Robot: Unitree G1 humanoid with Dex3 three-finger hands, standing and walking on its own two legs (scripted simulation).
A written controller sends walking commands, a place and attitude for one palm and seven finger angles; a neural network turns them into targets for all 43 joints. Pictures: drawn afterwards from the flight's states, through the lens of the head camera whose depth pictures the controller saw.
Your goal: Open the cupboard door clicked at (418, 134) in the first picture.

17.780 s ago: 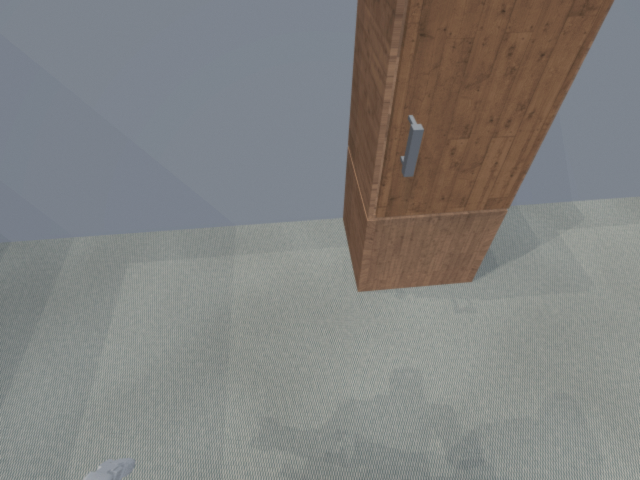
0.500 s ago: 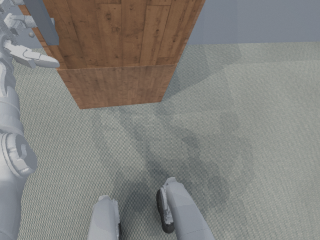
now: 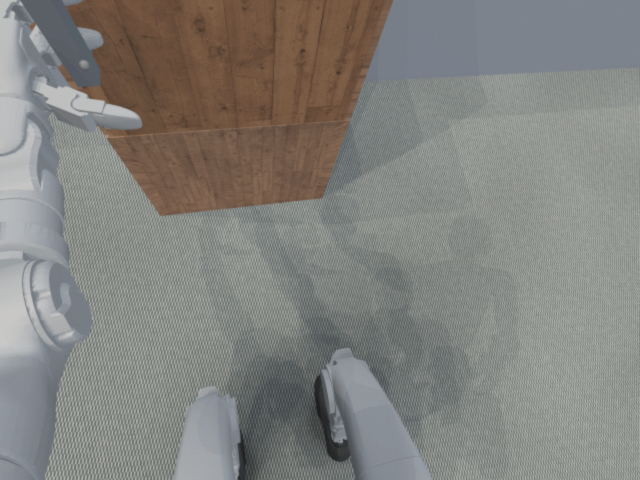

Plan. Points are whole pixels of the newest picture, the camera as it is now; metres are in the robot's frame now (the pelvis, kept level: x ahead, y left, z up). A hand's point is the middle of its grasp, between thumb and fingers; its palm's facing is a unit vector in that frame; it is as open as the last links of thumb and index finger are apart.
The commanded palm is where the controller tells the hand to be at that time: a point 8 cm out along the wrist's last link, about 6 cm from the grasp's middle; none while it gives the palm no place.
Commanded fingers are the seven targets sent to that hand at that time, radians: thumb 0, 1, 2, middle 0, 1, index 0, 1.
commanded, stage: slide the fingers in behind the handle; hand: left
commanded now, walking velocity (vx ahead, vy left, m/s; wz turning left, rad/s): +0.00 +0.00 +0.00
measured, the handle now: (61, 14) +0.63 +0.19 +0.06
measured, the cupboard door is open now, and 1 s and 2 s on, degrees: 0 0 17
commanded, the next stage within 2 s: close the thumb around the handle in 0.56 s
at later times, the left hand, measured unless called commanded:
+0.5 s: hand (87, 67) +0.57 +0.17 +0.05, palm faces -0.02 -1.00 -0.04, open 14.0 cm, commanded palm +0.56 +0.19 +0.05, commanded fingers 0.00 -0.50 0.30 -0.30 -1.20 -0.30 -1.20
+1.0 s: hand (87, 63) +0.58 +0.16 +0.05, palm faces -0.01 -1.00 -0.04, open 10.7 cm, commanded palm +0.55 +0.20 +0.05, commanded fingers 0.00 0.51 0.73 -0.37 -1.31 -0.37 -1.31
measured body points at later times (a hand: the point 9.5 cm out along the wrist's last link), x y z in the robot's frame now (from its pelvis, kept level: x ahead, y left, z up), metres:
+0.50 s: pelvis +0.00 +0.01 +0.00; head +0.19 +0.03 +0.40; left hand +0.57 +0.22 +0.06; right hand -0.02 -0.25 -0.11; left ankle +0.00 +0.12 -0.60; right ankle +0.07 -0.13 -0.60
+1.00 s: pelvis +0.01 +0.01 +0.00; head +0.20 +0.03 +0.41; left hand +0.57 +0.22 +0.06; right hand -0.01 -0.24 -0.11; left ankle +0.00 +0.12 -0.60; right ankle +0.07 -0.13 -0.60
